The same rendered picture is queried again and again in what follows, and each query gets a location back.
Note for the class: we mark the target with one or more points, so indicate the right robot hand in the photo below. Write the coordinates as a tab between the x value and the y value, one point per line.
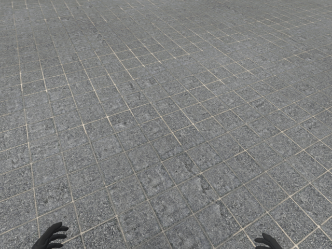
268	240

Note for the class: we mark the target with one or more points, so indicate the left robot hand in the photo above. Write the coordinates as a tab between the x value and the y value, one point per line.
48	236

